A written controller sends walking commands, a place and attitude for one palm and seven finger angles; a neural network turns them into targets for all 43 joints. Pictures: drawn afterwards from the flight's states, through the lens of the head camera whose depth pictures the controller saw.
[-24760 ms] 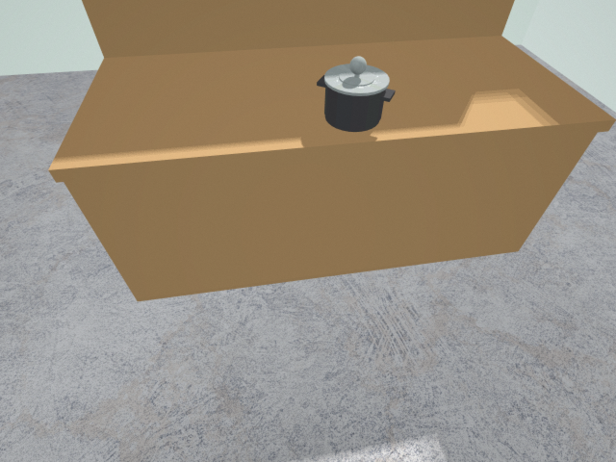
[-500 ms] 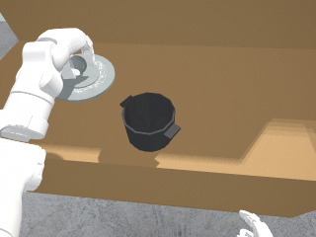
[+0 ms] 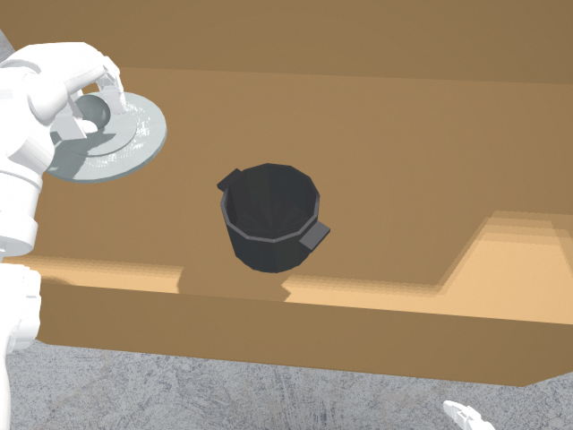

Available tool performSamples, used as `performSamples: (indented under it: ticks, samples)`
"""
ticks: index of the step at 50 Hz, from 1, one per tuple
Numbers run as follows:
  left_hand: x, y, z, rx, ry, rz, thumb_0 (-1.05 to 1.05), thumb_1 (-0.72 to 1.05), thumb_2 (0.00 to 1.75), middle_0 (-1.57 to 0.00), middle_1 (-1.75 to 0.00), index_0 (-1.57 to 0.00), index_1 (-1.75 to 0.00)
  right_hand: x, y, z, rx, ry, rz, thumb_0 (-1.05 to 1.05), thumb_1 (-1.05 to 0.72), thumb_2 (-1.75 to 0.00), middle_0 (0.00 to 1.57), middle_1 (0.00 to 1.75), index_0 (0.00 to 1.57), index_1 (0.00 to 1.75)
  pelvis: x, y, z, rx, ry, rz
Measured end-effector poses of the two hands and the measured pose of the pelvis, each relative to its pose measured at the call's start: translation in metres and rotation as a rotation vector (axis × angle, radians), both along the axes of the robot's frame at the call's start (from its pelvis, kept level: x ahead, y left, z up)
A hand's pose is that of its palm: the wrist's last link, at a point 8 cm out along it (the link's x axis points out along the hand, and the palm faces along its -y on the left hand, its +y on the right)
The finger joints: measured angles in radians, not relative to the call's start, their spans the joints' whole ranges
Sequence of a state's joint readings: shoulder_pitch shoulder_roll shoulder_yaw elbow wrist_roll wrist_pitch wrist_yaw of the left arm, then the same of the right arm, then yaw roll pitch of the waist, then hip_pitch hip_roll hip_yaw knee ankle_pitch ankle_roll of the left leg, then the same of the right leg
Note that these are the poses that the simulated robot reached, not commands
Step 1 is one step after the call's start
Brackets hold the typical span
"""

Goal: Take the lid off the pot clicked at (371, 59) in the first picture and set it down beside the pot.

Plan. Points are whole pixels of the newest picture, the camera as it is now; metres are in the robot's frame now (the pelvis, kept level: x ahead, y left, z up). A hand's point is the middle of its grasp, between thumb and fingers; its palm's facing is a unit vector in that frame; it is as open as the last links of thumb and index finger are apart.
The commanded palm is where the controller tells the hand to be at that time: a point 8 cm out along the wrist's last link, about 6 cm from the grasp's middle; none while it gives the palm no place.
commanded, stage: move the lid sideways beside the pot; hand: left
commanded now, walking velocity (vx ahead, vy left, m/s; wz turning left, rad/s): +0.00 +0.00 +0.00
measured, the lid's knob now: (91, 112) +0.49 +0.27 +0.17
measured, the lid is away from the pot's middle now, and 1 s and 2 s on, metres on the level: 0.24 0.25 0.25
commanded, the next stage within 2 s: lower the lid onto the table in 0.16 s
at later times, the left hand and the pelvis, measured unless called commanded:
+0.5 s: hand (77, 123) +0.46 +0.27 +0.17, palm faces -0.30 -0.01 -0.95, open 7.0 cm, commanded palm +0.45 +0.27 +0.25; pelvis +0.00 +0.01 +0.00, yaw +0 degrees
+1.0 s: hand (92, 144) +0.46 +0.27 +0.14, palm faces -0.34 -0.04 -0.94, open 6.9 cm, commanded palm +0.46 +0.26 +0.22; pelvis +0.01 +0.02 +0.00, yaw +0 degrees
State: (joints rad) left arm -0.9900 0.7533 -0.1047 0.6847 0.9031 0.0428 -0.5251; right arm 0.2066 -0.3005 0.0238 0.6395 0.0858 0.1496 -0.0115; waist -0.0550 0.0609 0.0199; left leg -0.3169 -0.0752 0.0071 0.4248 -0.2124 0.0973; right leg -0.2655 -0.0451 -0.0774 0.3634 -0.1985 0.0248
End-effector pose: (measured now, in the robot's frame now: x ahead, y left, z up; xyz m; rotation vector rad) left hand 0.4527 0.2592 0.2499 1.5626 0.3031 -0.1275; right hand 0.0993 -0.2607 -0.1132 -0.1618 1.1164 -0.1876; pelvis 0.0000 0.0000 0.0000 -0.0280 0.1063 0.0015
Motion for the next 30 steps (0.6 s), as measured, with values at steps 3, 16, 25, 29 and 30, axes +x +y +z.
performSamples:
  ticks: [3,16,25,29,30]
  samples:
    - [-0.001,0.006,0.002,-0.001,-0.002,0.007,0.05,0.26,0.90,-0.61,-0.81,-0.73,-0.90,0.002,0.002,0.000,0.001,0.002,0.006,0.01,-0.91,-0.90,0.20,0.30,0.20,0.30,0.000,0.001,0.000,-0.001,0.003,0.004]
    - [-0.002,0.013,-0.003,-0.015,0.010,-0.027,0.06,0.26,0.90,-0.61,-0.81,-0.74,-0.90,0.007,0.008,0.000,-0.016,0.012,0.026,0.01,-0.91,-0.90,0.20,0.30,0.20,0.30,0.001,0.007,-0.001,-0.007,0.010,0.016]
    - [0.006,0.014,-0.018,-0.008,0.031,-0.030,0.05,0.26,0.90,-0.60,-0.81,-0.73,-0.91,0.003,0.011,0.001,-0.009,0.023,0.010,0.01,-0.91,-0.90,0.20,0.30,0.20,0.30,0.002,0.011,-0.001,-0.008,0.021,0.005]
    - [0.007,0.015,-0.027,-0.025,0.044,-0.040,0.06,0.26,0.90,-0.60,-0.81,-0.73,-0.91,0.000,0.012,0.000,-0.011,0.033,0.004,0.01,-0.91,-0.90,0.20,0.30,0.20,0.30,0.003,0.012,-0.001,-0.009,0.024,0.003]
    - [0.007,0.015,-0.028,-0.023,0.048,-0.041,0.06,0.26,0.90,-0.60,-0.81,-0.73,-0.91,-0.001,0.012,0.000,-0.012,0.037,0.003,0.01,-0.91,-0.90,0.20,0.30,0.20,0.30,0.003,0.013,-0.001,-0.009,0.025,0.003]
